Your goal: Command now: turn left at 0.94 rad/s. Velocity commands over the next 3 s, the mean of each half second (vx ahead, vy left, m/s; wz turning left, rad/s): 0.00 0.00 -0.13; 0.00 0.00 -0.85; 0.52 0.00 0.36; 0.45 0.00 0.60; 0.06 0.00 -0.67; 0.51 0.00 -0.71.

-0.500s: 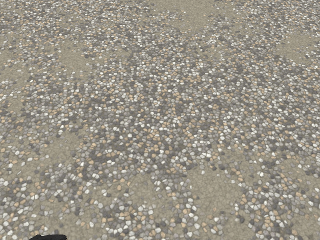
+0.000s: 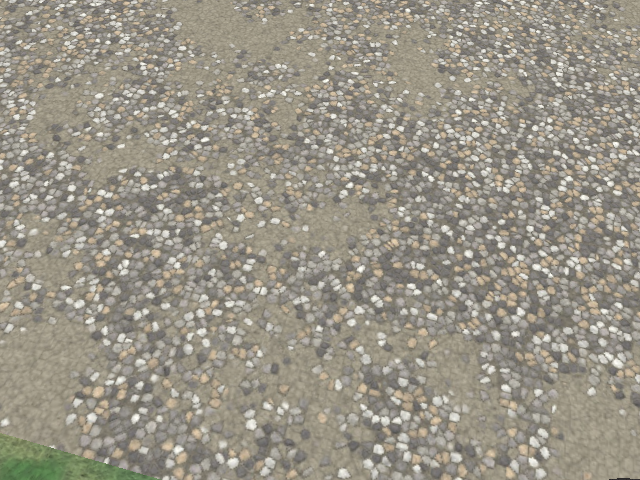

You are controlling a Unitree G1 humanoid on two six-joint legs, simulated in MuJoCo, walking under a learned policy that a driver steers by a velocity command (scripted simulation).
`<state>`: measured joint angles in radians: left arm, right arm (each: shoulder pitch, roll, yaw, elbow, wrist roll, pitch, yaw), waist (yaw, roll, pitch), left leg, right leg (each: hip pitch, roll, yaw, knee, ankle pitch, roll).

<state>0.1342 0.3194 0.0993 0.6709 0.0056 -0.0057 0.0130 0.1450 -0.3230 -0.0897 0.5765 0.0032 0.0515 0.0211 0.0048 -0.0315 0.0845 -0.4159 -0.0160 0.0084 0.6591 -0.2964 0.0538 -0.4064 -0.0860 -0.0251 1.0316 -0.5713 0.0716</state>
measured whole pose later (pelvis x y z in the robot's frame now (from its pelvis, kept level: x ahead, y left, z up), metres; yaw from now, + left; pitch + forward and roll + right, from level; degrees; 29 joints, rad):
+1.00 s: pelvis +0.10 -0.02 +0.01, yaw -36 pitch +2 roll +1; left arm 0.15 0.36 0.08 0.56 -0.02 0.06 0.04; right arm 0.08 -0.32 -0.09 0.70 0.00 -0.03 0.00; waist 0.00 -0.01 0.04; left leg -0.33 -0.09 -0.12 0.49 -0.15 -0.03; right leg -0.27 0.15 0.38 0.62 -0.35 -0.02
